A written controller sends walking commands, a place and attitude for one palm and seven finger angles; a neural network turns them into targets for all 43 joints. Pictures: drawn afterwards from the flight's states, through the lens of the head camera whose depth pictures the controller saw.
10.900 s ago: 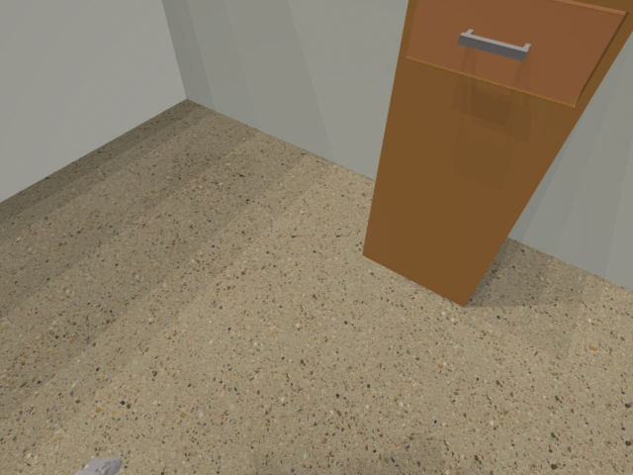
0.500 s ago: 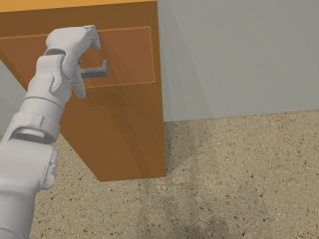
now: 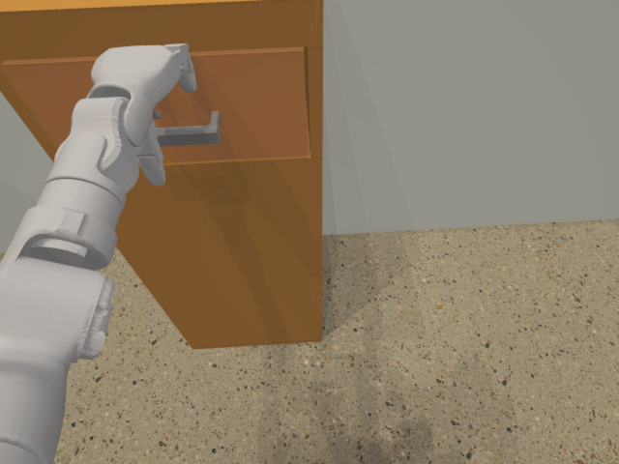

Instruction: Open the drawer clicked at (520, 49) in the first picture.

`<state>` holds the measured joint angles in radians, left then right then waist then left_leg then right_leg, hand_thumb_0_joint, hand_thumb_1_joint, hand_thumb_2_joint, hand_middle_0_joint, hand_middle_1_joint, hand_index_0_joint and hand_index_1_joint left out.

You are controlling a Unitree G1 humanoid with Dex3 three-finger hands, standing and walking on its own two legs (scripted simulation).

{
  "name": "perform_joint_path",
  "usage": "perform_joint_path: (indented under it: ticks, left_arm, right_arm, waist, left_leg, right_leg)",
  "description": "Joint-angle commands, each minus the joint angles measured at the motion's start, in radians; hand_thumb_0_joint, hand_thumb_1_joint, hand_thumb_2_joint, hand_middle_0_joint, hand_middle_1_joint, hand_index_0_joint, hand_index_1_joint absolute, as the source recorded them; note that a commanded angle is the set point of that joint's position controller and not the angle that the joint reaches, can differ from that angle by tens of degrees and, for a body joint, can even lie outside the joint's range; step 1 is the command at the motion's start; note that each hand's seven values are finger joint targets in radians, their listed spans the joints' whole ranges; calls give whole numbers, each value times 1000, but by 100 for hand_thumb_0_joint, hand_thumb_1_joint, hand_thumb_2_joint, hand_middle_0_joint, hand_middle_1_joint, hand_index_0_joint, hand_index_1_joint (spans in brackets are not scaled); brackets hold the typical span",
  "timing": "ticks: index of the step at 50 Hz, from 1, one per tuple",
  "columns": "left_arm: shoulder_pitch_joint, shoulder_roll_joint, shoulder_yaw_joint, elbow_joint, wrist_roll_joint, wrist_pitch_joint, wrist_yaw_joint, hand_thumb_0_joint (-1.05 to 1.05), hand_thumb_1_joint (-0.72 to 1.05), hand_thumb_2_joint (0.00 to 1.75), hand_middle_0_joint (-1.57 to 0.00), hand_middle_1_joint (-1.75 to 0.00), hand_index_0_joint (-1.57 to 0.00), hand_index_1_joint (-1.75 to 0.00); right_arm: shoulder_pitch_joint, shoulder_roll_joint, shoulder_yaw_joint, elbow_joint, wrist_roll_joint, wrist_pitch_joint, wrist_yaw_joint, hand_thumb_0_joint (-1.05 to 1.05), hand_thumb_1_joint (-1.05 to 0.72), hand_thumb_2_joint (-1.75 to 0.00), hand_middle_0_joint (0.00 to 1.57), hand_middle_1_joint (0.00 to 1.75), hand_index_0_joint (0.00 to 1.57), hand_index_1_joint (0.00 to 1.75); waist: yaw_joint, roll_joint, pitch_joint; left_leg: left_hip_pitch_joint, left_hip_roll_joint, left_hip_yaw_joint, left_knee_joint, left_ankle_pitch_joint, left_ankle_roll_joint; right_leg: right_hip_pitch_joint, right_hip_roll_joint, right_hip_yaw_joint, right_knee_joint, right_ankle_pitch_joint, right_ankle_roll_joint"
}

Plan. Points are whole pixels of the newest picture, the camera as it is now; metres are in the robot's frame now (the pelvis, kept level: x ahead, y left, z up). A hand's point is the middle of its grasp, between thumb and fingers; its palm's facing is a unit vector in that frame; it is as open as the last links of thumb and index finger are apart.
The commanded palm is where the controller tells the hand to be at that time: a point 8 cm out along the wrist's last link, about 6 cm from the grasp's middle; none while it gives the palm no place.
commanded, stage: move the hooked fingers above the handle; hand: left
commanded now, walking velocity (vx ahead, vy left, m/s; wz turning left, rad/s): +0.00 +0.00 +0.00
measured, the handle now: (171, 128) +0.54 +0.20 +0.14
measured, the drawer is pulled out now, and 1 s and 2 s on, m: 0.00 0.00 0.00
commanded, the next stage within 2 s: lower the fingers behind the handle in 0.74 s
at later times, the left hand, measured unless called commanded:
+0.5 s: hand (158, 113) +0.50 +0.19 +0.20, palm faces +0.00 -0.03 -1.00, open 13.5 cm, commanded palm +0.49 +0.20 +0.26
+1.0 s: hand (158, 112) +0.50 +0.19 +0.20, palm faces +0.01 -0.02 -1.00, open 13.4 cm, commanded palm +0.50 +0.19 +0.24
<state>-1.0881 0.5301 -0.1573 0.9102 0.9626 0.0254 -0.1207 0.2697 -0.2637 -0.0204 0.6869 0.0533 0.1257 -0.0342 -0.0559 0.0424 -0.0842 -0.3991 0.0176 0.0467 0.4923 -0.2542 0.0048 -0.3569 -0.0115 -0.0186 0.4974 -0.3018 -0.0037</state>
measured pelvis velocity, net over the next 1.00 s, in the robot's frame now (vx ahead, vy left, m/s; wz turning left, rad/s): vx -0.03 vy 0.00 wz -0.01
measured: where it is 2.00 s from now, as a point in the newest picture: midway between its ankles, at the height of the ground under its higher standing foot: outside the picture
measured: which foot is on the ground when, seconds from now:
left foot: down 0.00-1.00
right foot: down 0.00-1.00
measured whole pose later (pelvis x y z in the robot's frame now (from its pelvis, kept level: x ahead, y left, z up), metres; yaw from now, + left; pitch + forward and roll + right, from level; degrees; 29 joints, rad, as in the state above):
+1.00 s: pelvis -0.03 +0.00 -0.01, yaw +0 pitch +12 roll +0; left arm -1.27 0.56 -0.14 1.18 1.04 0.02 -0.03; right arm 0.35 -0.27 -0.01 0.72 0.06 0.06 -0.05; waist -0.13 0.04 -0.10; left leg -0.54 0.03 0.05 0.56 -0.23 0.01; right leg -0.50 0.00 -0.02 0.56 -0.27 0.00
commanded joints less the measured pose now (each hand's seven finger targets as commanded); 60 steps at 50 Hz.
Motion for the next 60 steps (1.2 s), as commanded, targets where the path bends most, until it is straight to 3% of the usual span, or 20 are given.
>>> perform_joint_path:
  ticks: [1,4,11,13,16,18,23,25,26,30,33,35,41,43,45,51,53,55,56,60]
  left_arm:
    - [-556,282,116,-135,15,14,46,0,-50,30,-30,-120,-30,-120]
    - [-585,231,78,-109,18,22,53,0,-50,30,-30,-120,-30,-120]
    - [-633,303,108,-14,46,27,68,0,-50,30,-30,-120,-30,-120]
    - [-650,264,78,-8,49,23,72,0,-50,30,-30,-120,-30,-120]
    - [-670,323,115,-4,58,7,80,0,-50,30,-30,-120,-30,-120]
    - [-648,281,89,-1,60,5,83,0,-50,30,-30,-120,-30,-120]
    - [-662,303,96,43,68,8,98,0,-50,30,-30,-120,-30,-120]
    - [-682,333,111,39,74,3,100,0,-50,30,-30,-120,-30,-120]
    - [-707,347,117,11,79,-2,105,0,-50,30,-30,-120,-30,-120]
    - [-672,358,125,77,79,5,106,0,-50,30,-30,-120,-30,-120]
    - [-690,326,96,60,87,6,112,0,-50,30,-30,-120,-30,-120]
    - [-695,298,78,88,80,11,112,0,-50,30,-30,-120,-30,-120]
    - [-716,297,84,67,86,13,119,0,-50,30,-30,-120,-30,-120]
    - [-709,279,67,89,89,19,117,0,-50,30,-30,-120,-30,-120]
    - [-681,256,61,127,77,25,112,0,-50,30,-30,-120,-30,-120]
    - [-665,277,67,180,89,32,112,0,-50,30,-30,-120,-30,-120]
    - [-645,237,40,198,91,41,113,0,-50,30,-30,-120,-30,-120]
    - [-652,220,35,194,87,41,111,0,-50,30,-30,-120,-30,-120]
    - [-653,255,52,201,96,45,115,0,-50,30,-30,-120,-30,-120]
    - [-642,214,32,210,98,52,114,0,-50,30,-30,-120,-30,-120]
  right_arm:
    - [51,-149,-42,-85,-4,-18,-14,0,-90,-90,20,30,20,30]
    - [61,-143,-43,-79,-5,-20,-13,0,-90,-90,20,30,20,30]
    - [89,-155,-38,-69,-4,-30,-24,0,-90,-90,20,30,20,30]
    - [100,-149,-38,-69,-5,-36,-23,0,-90,-90,20,30,20,30]
    - [114,-156,-40,-69,-7,-42,-24,0,-90,-90,20,30,20,30]
    - [116,-149,-42,-72,-7,-46,-24,0,-90,-90,20,30,20,30]
    - [134,-157,-44,-62,-4,-60,-25,0,-90,-90,20,30,20,30]
    - [142,-166,-45,-59,-5,-64,-30,0,-90,-90,20,30,20,30]
    - [146,-160,-47,-61,-6,-67,-29,0,-90,-90,20,30,20,30]
    - [154,-169,-45,-51,-4,-71,-33,0,-90,-90,20,30,20,30]
    - [157,-161,-46,-53,-2,-76,-30,0,-90,-90,20,30,20,30]
    - [160,-165,-45,-46,-1,-82,-29,0,-90,-90,20,30,20,30]
    - [173,-163,-50,-45,-4,-91,-26,0,-90,-90,20,30,20,30]
    - [174,-162,-46,-44,-6,-89,-24,0,-90,-90,20,30,20,30]
    - [170,-166,-44,-42,-3,-91,-24,0,-90,-90,20,30,20,30]
    - [175,-174,-38,-39,-1,-88,-26,0,-90,-90,20,30,20,30]
    - [174,-170,-36,-43,1,-88,-23,0,-90,-90,20,30,20,30]
    - [179,-172,-38,-40,-1,-89,-21,0,-90,-90,20,30,20,30]
    - [181,-173,-37,-42,-2,-87,-21,0,-90,-90,20,30,20,30]
    - [187,-172,-39,-46,-3,-83,-19,0,-90,-90,20,30,20,30]
  waist:
    - [-30,-55,-348]
    - [-46,-48,-328]
    - [-67,-61,-323]
    - [-74,-39,-311]
    - [-75,-50,-343]
    - [-75,-30,-327]
    - [-85,-31,-287]
    - [-89,-52,-322]
    - [-82,-17,-358]
    - [-93,-58,-306]
    - [-94,-4,-308]
    - [-108,-47,-278]
    - [-105,-29,-337]
    - [-108,-11,-316]
    - [-119,-72,-278]
    - [-126,-79,-242]
    - [-126,-64,-222]
    - [-130,-65,-236]
    - [-130,-64,-247]
    - [-133,-64,-248]
  left_leg:
    - [194,-33,-2,5,360,41]
    - [198,-29,-8,6,337,39]
    - [135,-29,-8,6,236,40]
    - [135,-27,-10,7,225,40]
    - [112,-25,-9,9,197,41]
    - [119,-23,-8,10,199,40]
    - [81,-21,-10,-1,110,41]
    - [74,-22,-8,4,121,43]
    - [90,-21,-4,5,127,43]
    - [46,-20,-5,4,95,44]
    - [68,-19,-4,3,89,42]
    - [53,-17,-8,0,63,44]
    - [87,-17,-12,14,93,45]
    - [79,-18,-14,11,88,42]
    - [57,-16,-13,13,66,47]
    - [12,-11,-11,19,25,43]
    - [4,-13,-12,22,7,42]
    - [10,-12,-11,32,22,44]
    - [6,-10,-9,37,15,44]
    - [-3,-10,-12,49,24,43]
  right_leg:
    - [91,33,6,-33,375,-20]
    - [49,36,-2,-30,334,-22]
    - [32,31,15,-39,257,-14]
    - [7,33,11,-36,235,-17]
    - [29,29,23,-39,225,-12]
    - [8,33,15,-36,218,-15]
    - [-25,34,21,-54,128,-11]
    - [2,31,27,-53,142,-9]
    - [7,31,34,-51,149,-9]
    - [-3,31,33,-60,122,-6]
    - [-40,35,28,-55,107,-9]
    - [-51,35,25,-65,82,-5]
    - [-58,39,26,-50,108,-5]
    - [-76,40,18,-45,102,-8]
    - [-79,36,20,-57,88,-3]
    - [-120,32,18,-41,57,2]
    - [-148,34,12,-33,38,-1]
    - [-151,34,12,-30,50,-2]
    - [-151,33,16,-24,47,2]
    - [-165,36,8,-11,50,-3]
